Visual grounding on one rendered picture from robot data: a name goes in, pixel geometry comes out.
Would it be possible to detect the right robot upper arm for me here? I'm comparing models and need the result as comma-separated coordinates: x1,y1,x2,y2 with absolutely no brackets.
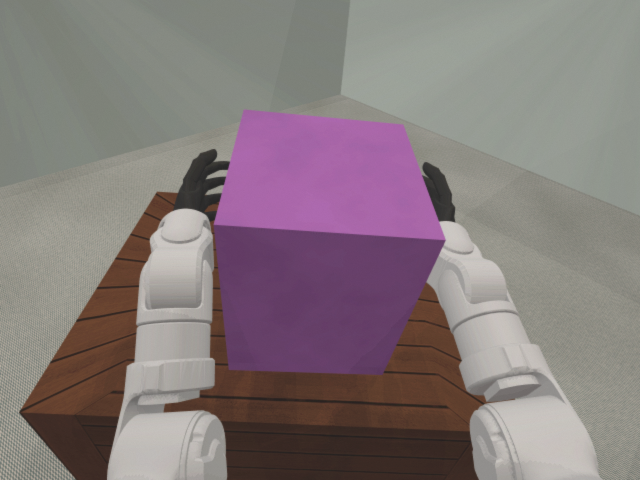
470,395,602,480

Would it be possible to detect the robot left hand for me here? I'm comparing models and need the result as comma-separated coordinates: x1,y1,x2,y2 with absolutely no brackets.
173,149,230,222

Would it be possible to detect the left robot upper arm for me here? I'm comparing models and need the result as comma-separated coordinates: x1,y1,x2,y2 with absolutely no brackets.
109,410,227,480

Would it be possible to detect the pedestal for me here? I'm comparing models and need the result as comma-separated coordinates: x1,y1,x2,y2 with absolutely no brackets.
19,192,515,480

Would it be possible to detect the right robot forearm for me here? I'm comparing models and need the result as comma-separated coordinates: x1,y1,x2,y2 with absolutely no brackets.
426,221,599,474

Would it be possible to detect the robot right hand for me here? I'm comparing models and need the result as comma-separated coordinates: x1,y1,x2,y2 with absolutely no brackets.
422,162,456,223

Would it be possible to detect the left robot forearm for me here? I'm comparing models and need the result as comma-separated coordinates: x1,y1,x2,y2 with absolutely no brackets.
107,209,215,480

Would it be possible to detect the carton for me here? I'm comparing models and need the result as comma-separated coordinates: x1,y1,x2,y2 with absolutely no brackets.
214,109,446,375

